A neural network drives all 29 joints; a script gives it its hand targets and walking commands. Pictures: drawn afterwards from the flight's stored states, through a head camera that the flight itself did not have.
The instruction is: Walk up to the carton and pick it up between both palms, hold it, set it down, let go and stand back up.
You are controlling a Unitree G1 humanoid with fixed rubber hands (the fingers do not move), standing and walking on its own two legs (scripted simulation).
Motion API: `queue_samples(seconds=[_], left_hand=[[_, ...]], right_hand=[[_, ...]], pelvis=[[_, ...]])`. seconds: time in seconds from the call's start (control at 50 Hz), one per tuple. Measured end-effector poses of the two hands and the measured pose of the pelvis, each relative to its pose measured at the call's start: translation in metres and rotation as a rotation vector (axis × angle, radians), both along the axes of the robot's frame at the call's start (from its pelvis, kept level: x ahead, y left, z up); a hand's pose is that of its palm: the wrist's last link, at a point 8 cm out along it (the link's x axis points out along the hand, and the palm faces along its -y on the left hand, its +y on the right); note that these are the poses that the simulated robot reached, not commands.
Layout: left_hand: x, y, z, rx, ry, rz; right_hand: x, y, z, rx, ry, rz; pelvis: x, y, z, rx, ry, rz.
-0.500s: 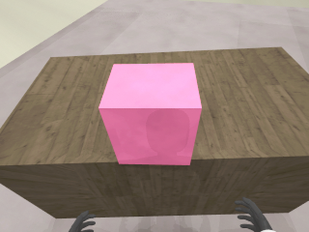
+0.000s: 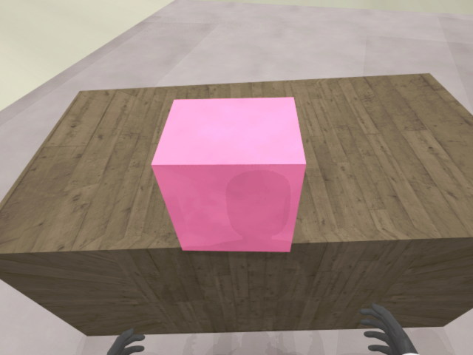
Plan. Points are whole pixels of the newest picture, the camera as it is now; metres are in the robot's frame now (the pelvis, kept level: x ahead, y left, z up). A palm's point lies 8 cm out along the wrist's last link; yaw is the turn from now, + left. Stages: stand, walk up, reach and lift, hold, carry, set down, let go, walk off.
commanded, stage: walk up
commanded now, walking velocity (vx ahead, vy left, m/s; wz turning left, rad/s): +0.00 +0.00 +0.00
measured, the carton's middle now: (234, 178) +0.45 +0.02 +0.05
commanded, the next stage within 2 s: none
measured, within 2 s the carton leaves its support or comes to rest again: neither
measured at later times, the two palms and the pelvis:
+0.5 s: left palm out of the picture +0.13 +0.29 -0.09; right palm out of the picture +0.14 -0.25 -0.08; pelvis +0.02 +0.01 +0.00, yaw -1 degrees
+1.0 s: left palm out of the picture +0.11 +0.32 -0.08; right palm out of the picture +0.11 -0.25 -0.10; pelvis +0.02 +0.03 +0.00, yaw -3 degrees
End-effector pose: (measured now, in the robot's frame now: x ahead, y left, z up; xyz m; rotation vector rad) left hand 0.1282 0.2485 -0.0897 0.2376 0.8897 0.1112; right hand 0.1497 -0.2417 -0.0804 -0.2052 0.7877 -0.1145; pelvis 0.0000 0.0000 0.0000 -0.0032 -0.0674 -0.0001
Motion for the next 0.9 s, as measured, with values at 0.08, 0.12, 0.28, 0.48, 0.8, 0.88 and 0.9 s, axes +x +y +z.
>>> queue_samples(seconds=[0.08, 0.12, 0.28, 0.48, 0.8, 0.88, 0.9], left_hand=[[-0.001, 0.0, 0.001, 0.004, 0.001, 0.001], [-0.001, 0.001, 0.001, 0.007, 0.0, 0.002], [-0.005, 0.023, 0.0, 0.053, 0.032, 0.005], [0.006, 0.041, -0.001, 0.098, 0.049, -0.001], [0.002, 0.063, 0.002, 0.142, 0.091, 0.0], [-0.001, 0.056, 0.002, 0.157, 0.081, 0.0], [-0.003, 0.057, 0.004, 0.163, 0.079, 0.001]], right_hand=[[-0.001, -0.001, -0.001, 0.002, 0.001, 0.0], [-0.001, -0.002, -0.001, 0.003, 0.002, 0.0], [-0.005, -0.008, -0.002, -0.017, 0.043, -0.025], [-0.01, -0.012, -0.004, -0.04, 0.103, -0.041], [-0.03, -0.005, -0.013, -0.044, 0.168, -0.068], [-0.035, -0.013, -0.02, -0.033, 0.175, -0.077], [-0.035, -0.013, -0.021, -0.029, 0.176, -0.079]], pelvis=[[0.0, 0.0, 0.0, 0.001, 0.0, 0.0], [0.0, -0.001, 0.0, 0.001, 0.0, 0.0], [0.006, 0.01, 0.0, -0.001, 0.008, -0.008], [0.019, 0.012, 0.0, -0.001, 0.025, -0.012], [0.023, 0.028, 0.001, -0.012, 0.03, -0.033], [0.02, 0.021, -0.004, 0.0, 0.004, -0.037], [0.02, 0.021, -0.003, 0.001, -0.005, -0.038]])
